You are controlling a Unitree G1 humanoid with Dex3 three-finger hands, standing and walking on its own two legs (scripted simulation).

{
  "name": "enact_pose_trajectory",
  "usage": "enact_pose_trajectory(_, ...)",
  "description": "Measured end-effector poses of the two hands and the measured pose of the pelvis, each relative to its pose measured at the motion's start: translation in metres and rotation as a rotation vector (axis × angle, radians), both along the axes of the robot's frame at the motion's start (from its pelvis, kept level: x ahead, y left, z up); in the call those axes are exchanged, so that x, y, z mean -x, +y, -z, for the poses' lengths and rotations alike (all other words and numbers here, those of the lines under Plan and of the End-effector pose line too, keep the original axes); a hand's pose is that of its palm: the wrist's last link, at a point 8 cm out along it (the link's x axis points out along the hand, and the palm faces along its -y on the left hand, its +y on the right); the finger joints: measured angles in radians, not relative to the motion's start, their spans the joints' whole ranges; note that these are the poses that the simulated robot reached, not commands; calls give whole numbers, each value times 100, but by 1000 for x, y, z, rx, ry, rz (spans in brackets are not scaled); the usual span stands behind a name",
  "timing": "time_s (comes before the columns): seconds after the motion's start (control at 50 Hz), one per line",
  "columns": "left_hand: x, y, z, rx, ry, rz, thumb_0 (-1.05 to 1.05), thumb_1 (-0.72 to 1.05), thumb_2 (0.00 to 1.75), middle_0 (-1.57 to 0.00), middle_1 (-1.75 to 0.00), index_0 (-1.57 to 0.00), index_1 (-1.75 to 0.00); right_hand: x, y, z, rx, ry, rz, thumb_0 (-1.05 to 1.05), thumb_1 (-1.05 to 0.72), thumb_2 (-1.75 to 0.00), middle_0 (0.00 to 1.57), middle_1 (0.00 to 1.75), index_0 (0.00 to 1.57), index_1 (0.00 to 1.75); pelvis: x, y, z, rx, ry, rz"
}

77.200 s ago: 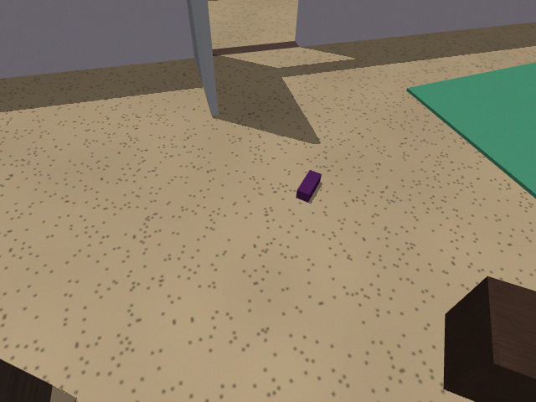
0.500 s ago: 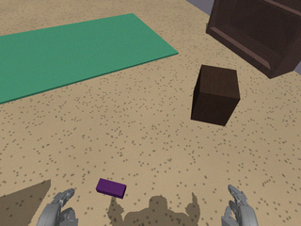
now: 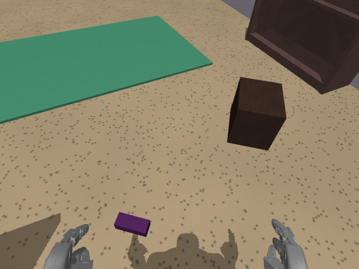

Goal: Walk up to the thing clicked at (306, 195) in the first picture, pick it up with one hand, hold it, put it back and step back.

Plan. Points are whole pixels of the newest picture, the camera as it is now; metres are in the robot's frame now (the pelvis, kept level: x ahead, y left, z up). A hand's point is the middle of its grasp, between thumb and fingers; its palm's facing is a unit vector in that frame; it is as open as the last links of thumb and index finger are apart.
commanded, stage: stand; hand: left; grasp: from above
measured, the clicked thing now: (132, 224) +0.46 +0.21 -0.69
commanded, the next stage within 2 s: none
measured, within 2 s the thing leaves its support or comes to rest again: neither
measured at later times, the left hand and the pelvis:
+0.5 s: hand out of the picture +0.06 +0.24 -0.11, palm faces +0.02 -0.95 -0.31, open 7.4 cm; pelvis +0.00 +0.01 +0.05, yaw +0 degrees
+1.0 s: hand out of the picture +0.03 +0.24 -0.09, palm faces +0.01 -0.94 -0.34, open 7.4 cm; pelvis -0.02 +0.00 +0.07, yaw -1 degrees
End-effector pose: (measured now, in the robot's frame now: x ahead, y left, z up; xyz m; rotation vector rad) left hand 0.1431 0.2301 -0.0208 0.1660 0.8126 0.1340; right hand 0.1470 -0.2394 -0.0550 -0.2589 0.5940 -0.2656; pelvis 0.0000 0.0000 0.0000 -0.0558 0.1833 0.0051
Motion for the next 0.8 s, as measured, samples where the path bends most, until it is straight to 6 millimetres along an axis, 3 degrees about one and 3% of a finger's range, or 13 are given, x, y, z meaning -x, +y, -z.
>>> enact_pose_trajectory(0.04,-2,1,3,-21,-14,16,1,91,90,-20,-30,-20,-30,0,0,2,15,27,-27,2,-90,-90,21,30,21,30,1,0,-1,-5,-21,2)
enact_pose_trajectory(0.14,1,21,29,-110,20,44,1,90,89,-20,-30,-21,-30,13,-11,20,35,308,-150,1,-90,-90,21,30,21,30,8,-1,-14,-39,-110,7)
enact_pose_trajectory(0.34,57,51,52,-124,263,-30,1,91,89,-20,-30,-20,-30,56,-39,11,4,503,-20,1,-90,-90,21,30,21,30,2,3,-38,-48,-180,7)
enact_pose_trajectory(0.52,93,56,53,-98,391,-71,1,91,89,-20,-30,-20,-30,84,-32,5,-21,593,35,1,-90,-90,21,30,20,30,1,10,-55,-48,-229,9)
enact_pose_trajectory(0.8,112,60,40,-116,430,-85,0,91,89,-20,-30,-20,-30,98,-26,7,-73,611,39,1,-90,-90,21,30,21,30,13,8,-65,-59,-258,14)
